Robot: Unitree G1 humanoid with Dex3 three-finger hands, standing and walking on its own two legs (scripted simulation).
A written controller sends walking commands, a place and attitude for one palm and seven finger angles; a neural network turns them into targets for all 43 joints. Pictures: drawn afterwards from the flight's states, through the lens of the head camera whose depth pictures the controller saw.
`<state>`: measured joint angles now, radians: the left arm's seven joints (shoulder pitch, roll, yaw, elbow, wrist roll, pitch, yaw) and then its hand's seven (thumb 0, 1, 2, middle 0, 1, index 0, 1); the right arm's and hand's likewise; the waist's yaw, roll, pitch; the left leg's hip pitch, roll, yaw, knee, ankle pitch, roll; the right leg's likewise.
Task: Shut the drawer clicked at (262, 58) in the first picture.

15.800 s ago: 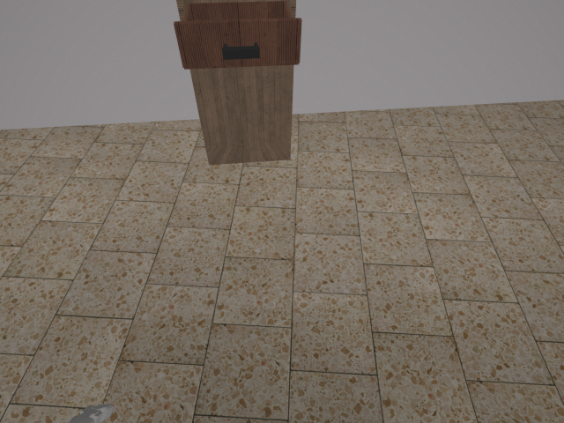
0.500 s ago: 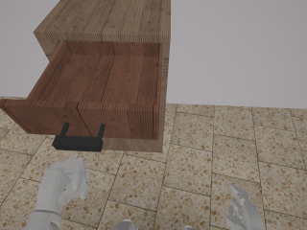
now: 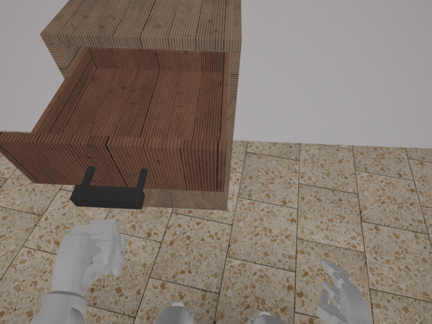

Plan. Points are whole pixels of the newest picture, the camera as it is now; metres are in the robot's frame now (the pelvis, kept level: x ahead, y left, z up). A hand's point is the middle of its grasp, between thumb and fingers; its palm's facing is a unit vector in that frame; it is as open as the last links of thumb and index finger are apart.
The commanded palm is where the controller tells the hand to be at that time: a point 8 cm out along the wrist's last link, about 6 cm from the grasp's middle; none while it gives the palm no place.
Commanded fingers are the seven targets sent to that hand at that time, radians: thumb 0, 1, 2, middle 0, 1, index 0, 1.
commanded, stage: bring the fist close to the handle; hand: left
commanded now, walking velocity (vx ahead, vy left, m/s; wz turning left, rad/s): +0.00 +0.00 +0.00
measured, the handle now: (112, 185) +0.35 +0.21 +0.06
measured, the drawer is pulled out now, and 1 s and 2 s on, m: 0.29 0.23 0.11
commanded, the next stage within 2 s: push the drawer shut in 0.04 s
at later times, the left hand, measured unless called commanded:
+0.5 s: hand (127, 231) +0.26 +0.16 +0.06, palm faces -0.04 -1.00 -0.05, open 3.2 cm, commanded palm +0.25 +0.22 +0.06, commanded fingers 0.00 0.90 0.90 -1.40 -1.60 -1.40 -1.60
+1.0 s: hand (133, 201) +0.32 +0.16 +0.05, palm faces -0.02 -1.00 -0.05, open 3.0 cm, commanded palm +0.31 +0.22 +0.06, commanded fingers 0.00 0.90 0.90 -1.40 -1.60 -1.40 -1.60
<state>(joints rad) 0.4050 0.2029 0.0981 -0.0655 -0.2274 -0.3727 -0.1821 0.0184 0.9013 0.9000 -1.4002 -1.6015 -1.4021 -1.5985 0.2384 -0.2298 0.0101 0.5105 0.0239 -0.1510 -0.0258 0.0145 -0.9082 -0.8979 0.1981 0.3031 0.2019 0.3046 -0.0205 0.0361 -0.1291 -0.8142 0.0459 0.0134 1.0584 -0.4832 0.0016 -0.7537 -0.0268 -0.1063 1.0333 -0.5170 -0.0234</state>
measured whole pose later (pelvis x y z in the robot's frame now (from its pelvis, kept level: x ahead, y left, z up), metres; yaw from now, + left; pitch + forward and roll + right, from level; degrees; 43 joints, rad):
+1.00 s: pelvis -0.02 +0.00 +0.00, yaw +0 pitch +13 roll -1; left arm -0.12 0.24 0.13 0.37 -0.20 -0.35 -0.16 -0.03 0.82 0.95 -1.40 -1.60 -1.40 -1.60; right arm 0.22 -0.25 0.03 0.60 0.03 -0.13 -0.04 0.01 -0.91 -0.90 0.20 0.30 0.20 0.30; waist -0.03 0.03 -0.10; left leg -0.82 0.04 0.00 1.03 -0.44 0.00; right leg -0.76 -0.03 -0.11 1.01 -0.48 -0.03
